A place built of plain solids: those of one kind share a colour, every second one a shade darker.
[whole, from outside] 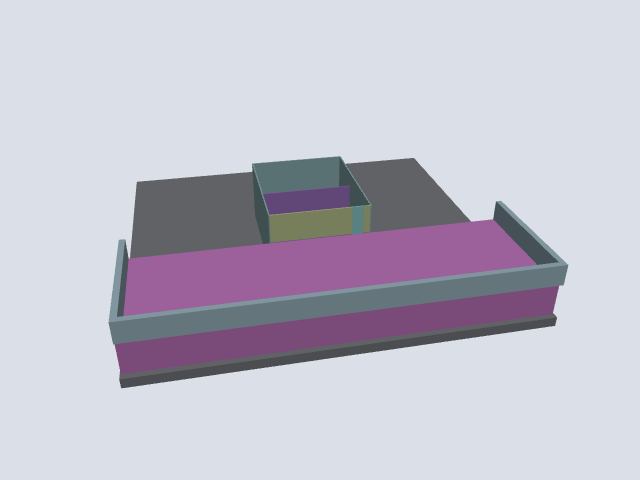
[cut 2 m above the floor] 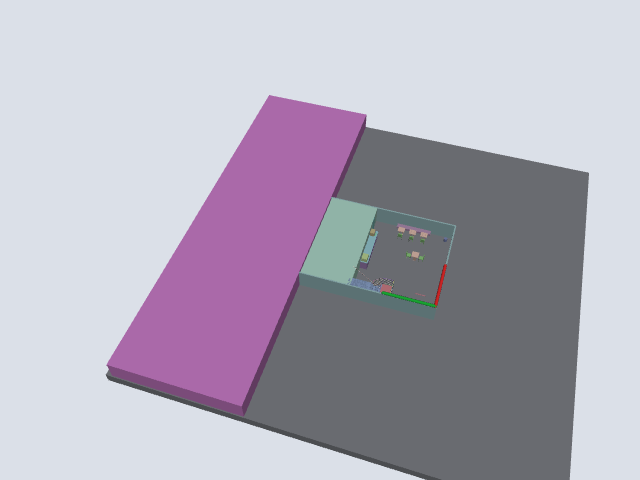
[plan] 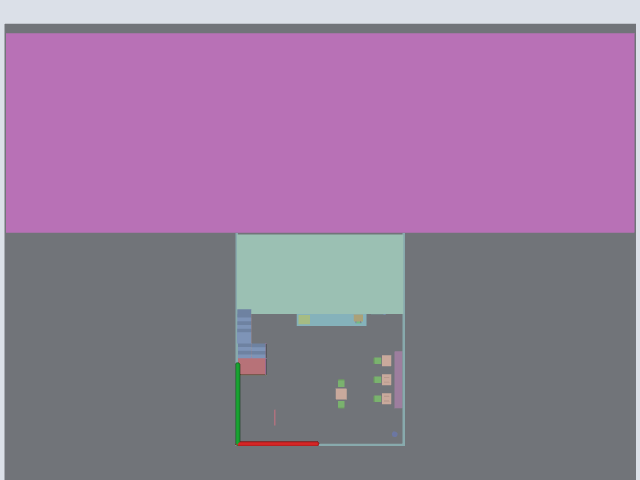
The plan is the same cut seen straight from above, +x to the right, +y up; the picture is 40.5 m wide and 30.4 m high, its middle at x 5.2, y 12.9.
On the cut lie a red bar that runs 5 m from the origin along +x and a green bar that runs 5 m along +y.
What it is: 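A cafe in the deep cellar of an old town house, fitted out in the 2010s to 2020s; 10.4 x 13.2 m; the hall a cellar under a ceiling 2.77 m high; over the flight a stairwell up to the entrance level's ceiling, 6.89 m over the hall's floor; the entrance level at street height, 3.69 m over the hall's floor, over the rear 5.0 m, with the street door 0.95 x 2.15 m and a glazed street front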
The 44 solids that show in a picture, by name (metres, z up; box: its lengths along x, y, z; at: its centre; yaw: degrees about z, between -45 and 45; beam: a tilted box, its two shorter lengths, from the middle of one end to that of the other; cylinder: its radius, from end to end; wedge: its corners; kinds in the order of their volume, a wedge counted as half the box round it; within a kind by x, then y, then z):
{
 "street_ground_1": {"box": [39.8, 12.65, 3.74], "at": [5.21, 19.68, 1.82]},
 "upper_1": {"box": [10.53, 5.03, 3.74], "at": [5.21, 10.73, 1.82]},
 "street_hedge_1": {"box": [0.6, 12.65, 2.2], "at": [-14.38, 19.68, 4.79]},
 "street_hedge_2": {"box": [39.8, 0.6, 2.2], "at": [5.21, 26.3, 4.79]},
 "street_hedge_3": {"box": [0.6, 12.65, 2.2], "at": [24.82, 19.68, 4.79]},
 "wall_1": {"box": [0.15, 13.5, 6.94], "at": [-0.07, 6.6, 3.42]},
 "wall_2": {"box": [4.97, 0.15, 6.94], "at": [2.33, -0.07, 3.42]},
 "wall_3": {"box": [1.5, 0.15, 6.94], "at": [5.27, -0.07, 3.42]},
 "wall_4": {"box": [4.86, 0.15, 6.94], "at": [8.15, -0.07, 3.42]},
 "wall_5": {"box": [0.15, 13.5, 6.94], "at": [10.51, 6.6, 3.42]},
 "stair_step_1": {"box": [0.9, 0.47, 1.49], "at": [0.4, 5.88, 0.69]},
 "stair_step_2": {"box": [0.9, 0.47, 1.69], "at": [0.4, 6.11, 0.8]},
 "stair_step_3": {"box": [0.9, 0.47, 1.9], "at": [0.4, 6.35, 0.9]},
 "stair_step_4": {"box": [0.9, 0.47, 2.1], "at": [0.4, 6.58, 1.0]},
 "stair_step_5": {"box": [0.9, 0.47, 2.51], "at": [0.4, 7.05, 1.21]},
 "stair_step_6": {"box": [0.9, 0.47, 2.71], "at": [0.4, 7.28, 1.31]},
 "stair_step_7": {"box": [0.9, 0.47, 2.92], "at": [0.4, 7.52, 1.41]},
 "stair_step_8": {"box": [0.9, 0.47, 3.12], "at": [0.4, 7.75, 1.51]},
 "stair_step_9": {"box": [0.9, 0.47, 3.33], "at": [0.4, 7.99, 1.61]},
 "stair_step_10": {"box": [0.9, 0.53, 3.54], "at": [0.4, 8.25, 1.72]},
 "stair_step_11": {"box": [0.91, 0.47, 0.67], "at": [1.29, 5.65, 0.28]},
 "stair_step_12": {"box": [0.91, 0.47, 0.46], "at": [1.29, 5.88, 0.18]},
 "stair_step_13": {"box": [0.91, 0.47, 0.26], "at": [1.29, 6.11, 0.08]},
 "entrance_wall_1": {"box": [9.53, 0.15, 3.25], "at": [5.67, 8.29, 5.26]},
 "window_wall_1": {"box": [0.7, 0.15, 3.2], "at": [0.35, 13.28, 5.29]},
 "window_wall_2": {"box": [8.53, 0.15, 3.2], "at": [6.17, 13.28, 5.29]},
 "counter_1": {"box": [4.39, 0.7, 1.05], "at": [5.93, 7.86, 0.47]},
 "stair_landing_1": {"box": [1.8, 1.04, 1.07], "at": [0.85, 4.89, 0.49]},
 "street_door_wall_1": {"box": [1.2, 0.15, 3.2], "at": [1.3, 13.28, 5.29]},
 "bench_upholstered_1": {"box": [0.5, 3.6, 0.25], "at": [10.16, 4.05, 0.33]},
 "display_1": {"box": [0.73, 0.59, 0.41], "at": [4.21, 7.86, 1.24]},
 "counter_top_1": {"box": [4.43, 0.78, 0.04], "at": [5.93, 7.84, 1.02]},
 "meeting_table_1": {"box": [0.7, 0.7, 0.07], "at": [6.55, 3.15, 0.71]},
 "meeting_table_2": {"box": [0.6, 0.7, 0.07], "at": [9.42, 2.85, 0.71]},
 "meeting_table_3": {"box": [0.6, 0.7, 0.07], "at": [9.42, 4.05, 0.71]},
 "meeting_table_4": {"box": [0.6, 0.7, 0.07], "at": [9.42, 5.25, 0.71]},
 "coffee_machine_1": {"box": [0.6, 0.45, 0.45], "at": [7.63, 7.96, 1.26]},
 "back_foot_1": {"box": [8.53, 0.15, 0.07], "at": [6.17, 13.28, 3.73]},
 "side_chair_1": {"box": [0.42, 0.42, 0.09], "at": [6.55, 2.5, 0.41]},
 "side_chair_2": {"box": [0.42, 0.42, 0.09], "at": [6.55, 3.8, 0.41]},
 "side_chair_3": {"box": [0.42, 0.42, 0.09], "at": [8.87, 2.85, 0.41]},
 "side_chair_4": {"box": [0.42, 0.42, 0.09], "at": [8.87, 4.05, 0.41]},
 "side_chair_5": {"box": [0.42, 0.42, 0.09], "at": [8.87, 5.25, 0.41]},
 "stair_guard_low_1": {"cylinder": 0.012, "from": [0.87, 5.44, 1.34], "to": [0.87, 8.22, 3.77]}
}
